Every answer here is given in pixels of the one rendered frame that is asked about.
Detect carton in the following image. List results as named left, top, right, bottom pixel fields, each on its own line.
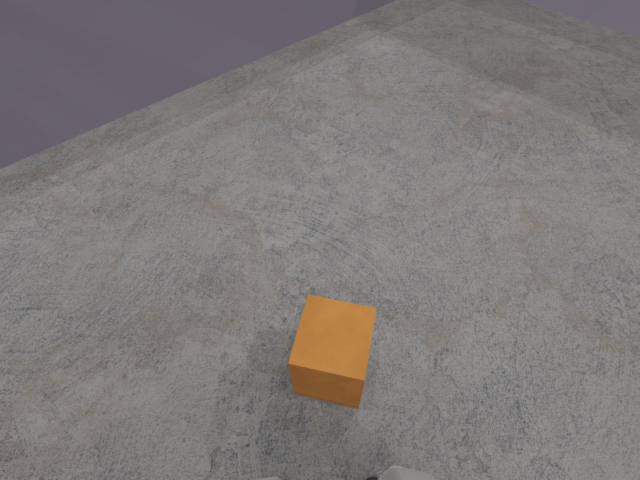
left=288, top=295, right=376, bottom=409

